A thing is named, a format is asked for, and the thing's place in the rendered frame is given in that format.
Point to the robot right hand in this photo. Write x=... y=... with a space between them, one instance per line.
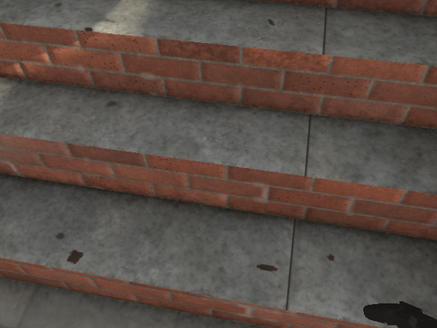
x=403 y=315

